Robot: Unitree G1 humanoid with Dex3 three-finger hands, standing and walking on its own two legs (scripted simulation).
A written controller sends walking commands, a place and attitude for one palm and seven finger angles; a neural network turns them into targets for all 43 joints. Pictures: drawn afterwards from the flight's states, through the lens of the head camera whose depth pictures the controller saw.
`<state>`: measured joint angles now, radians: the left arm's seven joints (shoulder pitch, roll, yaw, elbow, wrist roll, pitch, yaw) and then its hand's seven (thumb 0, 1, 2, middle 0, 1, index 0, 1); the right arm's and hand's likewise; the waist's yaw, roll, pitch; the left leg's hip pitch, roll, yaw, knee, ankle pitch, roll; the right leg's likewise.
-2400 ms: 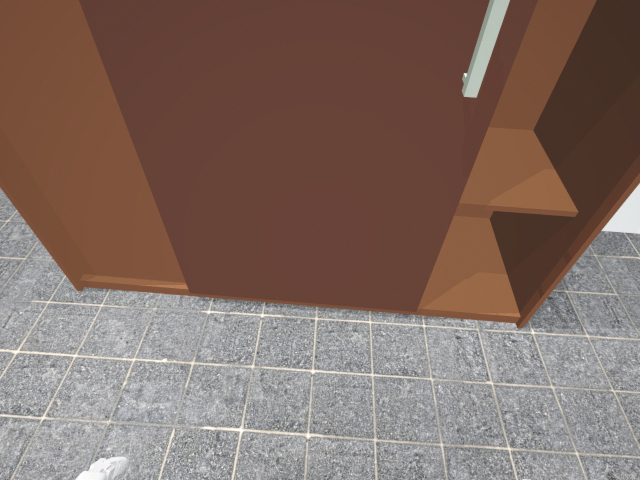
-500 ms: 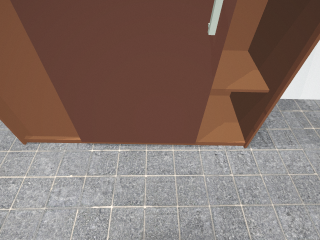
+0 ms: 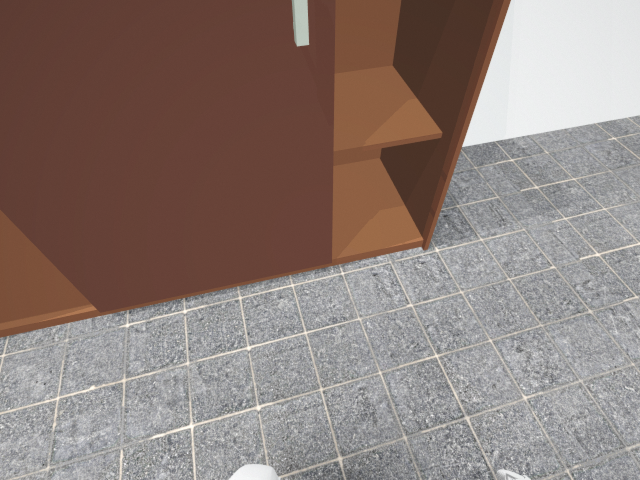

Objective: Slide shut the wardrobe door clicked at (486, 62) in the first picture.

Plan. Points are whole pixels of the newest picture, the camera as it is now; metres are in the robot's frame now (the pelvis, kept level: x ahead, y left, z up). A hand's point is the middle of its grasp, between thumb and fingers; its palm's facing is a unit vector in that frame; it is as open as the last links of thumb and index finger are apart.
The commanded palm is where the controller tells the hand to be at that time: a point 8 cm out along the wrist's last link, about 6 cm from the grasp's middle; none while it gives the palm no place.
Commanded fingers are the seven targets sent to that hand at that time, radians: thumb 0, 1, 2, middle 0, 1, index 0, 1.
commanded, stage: walk to a spot facing it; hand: left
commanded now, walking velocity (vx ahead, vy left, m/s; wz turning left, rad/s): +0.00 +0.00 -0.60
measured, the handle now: out of the picture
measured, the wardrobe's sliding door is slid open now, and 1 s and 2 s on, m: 0.38 0.38 0.38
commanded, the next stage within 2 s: none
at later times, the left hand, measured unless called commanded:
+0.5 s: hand out of the picture +0.11 +0.21 -0.16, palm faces -0.30 -0.92 -0.25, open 7.3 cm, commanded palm none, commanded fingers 0.00 0.90 0.90 -0.20 -0.30 -0.20 -0.30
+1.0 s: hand out of the picture +0.13 +0.16 -0.17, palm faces -0.48 -0.85 -0.20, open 7.3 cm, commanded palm none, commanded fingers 0.00 0.90 0.90 -0.20 -0.30 -0.20 -0.30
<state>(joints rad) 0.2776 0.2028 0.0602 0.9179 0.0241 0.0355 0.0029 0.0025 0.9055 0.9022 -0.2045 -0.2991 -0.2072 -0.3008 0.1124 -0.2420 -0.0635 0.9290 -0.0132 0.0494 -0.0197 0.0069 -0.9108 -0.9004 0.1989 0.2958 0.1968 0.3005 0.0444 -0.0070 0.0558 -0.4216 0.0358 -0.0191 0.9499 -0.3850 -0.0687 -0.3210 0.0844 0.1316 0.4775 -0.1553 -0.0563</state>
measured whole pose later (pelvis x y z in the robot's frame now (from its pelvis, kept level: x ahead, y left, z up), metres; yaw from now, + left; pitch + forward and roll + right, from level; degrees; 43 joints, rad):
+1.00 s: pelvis -0.01 +0.01 +0.00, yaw -35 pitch +1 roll +0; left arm 0.31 0.21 0.06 0.92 0.03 0.01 -0.01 0.00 0.91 0.90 -0.20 -0.30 -0.21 -0.30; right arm 0.19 -0.24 -0.06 0.89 -0.02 0.03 0.01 0.01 -0.91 -0.90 0.20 0.30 0.20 0.30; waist 0.04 -0.02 0.00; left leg -0.38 0.05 0.03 0.77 -0.39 -0.07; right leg -0.21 0.07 0.14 0.45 -0.24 -0.03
